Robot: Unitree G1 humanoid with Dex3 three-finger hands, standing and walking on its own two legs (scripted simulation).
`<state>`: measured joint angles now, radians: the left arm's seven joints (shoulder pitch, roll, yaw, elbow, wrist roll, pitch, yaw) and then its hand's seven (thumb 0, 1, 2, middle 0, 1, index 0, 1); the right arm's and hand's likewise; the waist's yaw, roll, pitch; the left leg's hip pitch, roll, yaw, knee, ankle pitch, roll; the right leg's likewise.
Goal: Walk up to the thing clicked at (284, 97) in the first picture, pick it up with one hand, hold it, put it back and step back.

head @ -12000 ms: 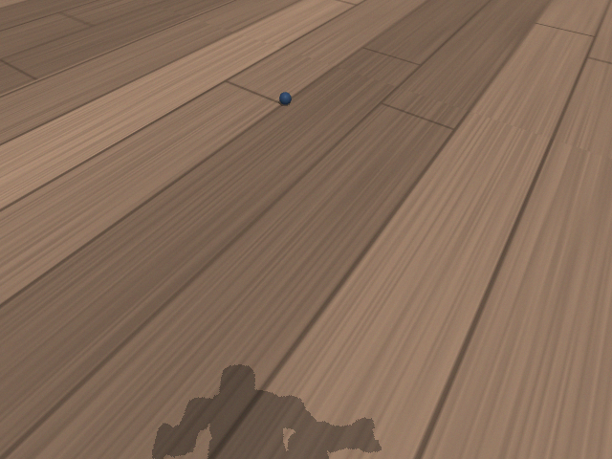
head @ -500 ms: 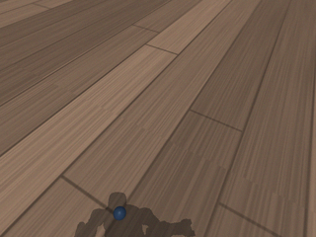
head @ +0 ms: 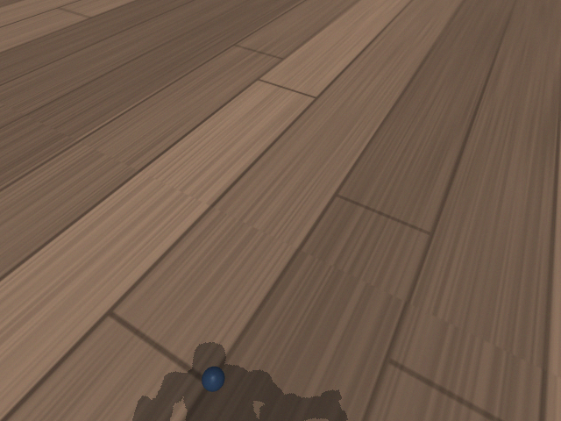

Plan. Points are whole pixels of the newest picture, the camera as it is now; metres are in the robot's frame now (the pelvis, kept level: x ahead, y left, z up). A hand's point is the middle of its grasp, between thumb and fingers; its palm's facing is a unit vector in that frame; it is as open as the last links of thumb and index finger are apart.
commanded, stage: stand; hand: left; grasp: from above
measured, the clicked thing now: (213, 378) +0.37 +0.21 -0.75
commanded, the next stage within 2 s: rise first in 0.56 s
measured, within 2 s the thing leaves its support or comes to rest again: neither
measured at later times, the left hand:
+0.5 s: hand out of the picture +0.07 +0.26 -0.16, palm faces -0.03 -0.94 -0.35, open 7.3 cm
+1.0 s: hand out of the picture +0.14 +0.25 -0.18, palm faces -0.07 -0.92 -0.38, open 10.6 cm
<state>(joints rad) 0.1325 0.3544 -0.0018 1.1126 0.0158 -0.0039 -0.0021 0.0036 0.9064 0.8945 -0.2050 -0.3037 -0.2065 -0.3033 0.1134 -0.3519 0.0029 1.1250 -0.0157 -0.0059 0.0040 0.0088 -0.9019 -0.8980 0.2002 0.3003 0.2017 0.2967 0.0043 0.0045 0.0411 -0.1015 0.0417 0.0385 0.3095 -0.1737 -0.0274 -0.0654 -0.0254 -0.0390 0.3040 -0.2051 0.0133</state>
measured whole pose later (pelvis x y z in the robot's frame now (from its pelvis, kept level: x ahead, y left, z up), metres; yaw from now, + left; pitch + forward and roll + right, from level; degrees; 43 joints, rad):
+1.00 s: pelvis -0.02 +0.01 -0.03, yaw +0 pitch +8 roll +0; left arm -0.01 0.32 0.14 0.97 0.16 0.06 0.00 0.00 0.16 0.93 -0.13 -0.90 -0.14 -0.88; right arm 0.26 -0.24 -0.03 0.72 0.02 -0.03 -0.01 0.01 -0.91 -0.90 0.20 0.30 0.20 0.30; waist -0.03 -0.01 -0.02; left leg -0.50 0.05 0.03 0.67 -0.31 -0.02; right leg -0.46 -0.03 -0.03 0.66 -0.34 0.01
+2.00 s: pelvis -0.10 +0.00 -0.33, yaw -3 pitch +34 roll -3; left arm -0.41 0.46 0.08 0.89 0.85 -0.10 0.22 0.00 -0.53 1.01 -0.08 -1.06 -0.08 -1.06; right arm 0.09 -0.27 -0.07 0.71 -0.03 -0.13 0.05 0.01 -0.90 -0.90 0.20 0.30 0.20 0.30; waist -0.02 0.02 -0.16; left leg -1.95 0.07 -0.06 1.99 -0.64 -0.02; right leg -1.89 -0.02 -0.03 1.98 -0.69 0.01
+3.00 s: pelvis -0.11 +0.01 -0.44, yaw -6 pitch +33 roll -5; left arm -0.78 0.61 0.09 1.32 1.24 -0.21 0.43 0.00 -0.52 1.00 -0.08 -1.04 -0.09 -1.03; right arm 0.10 -0.25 -0.02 0.79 -0.14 -0.06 0.11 0.01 -0.90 -0.90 0.20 0.30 0.20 0.30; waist -0.13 -0.01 -0.08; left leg -2.28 0.07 -0.12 2.34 -0.65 -0.01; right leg -2.20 0.01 -0.05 2.31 -0.69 0.02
